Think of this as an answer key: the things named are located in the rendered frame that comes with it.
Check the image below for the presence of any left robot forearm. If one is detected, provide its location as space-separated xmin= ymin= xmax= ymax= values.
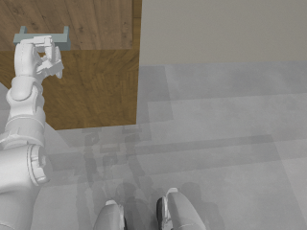
xmin=0 ymin=76 xmax=46 ymax=150

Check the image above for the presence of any handle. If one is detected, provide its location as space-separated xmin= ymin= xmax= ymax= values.
xmin=12 ymin=26 xmax=71 ymax=51

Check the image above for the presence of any drawer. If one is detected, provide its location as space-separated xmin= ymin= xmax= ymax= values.
xmin=0 ymin=0 xmax=132 ymax=51

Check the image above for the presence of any robot left upper arm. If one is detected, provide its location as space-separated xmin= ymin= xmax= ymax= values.
xmin=0 ymin=144 xmax=53 ymax=230

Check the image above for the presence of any cabinet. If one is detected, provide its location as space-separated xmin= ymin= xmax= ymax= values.
xmin=0 ymin=0 xmax=142 ymax=130

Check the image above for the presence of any left robot thigh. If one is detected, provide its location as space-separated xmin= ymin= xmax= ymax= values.
xmin=93 ymin=203 xmax=125 ymax=230

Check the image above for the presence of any robot right shin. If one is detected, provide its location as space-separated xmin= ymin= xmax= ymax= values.
xmin=161 ymin=188 xmax=178 ymax=230

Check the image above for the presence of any left robot hand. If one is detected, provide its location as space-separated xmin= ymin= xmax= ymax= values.
xmin=14 ymin=35 xmax=64 ymax=84

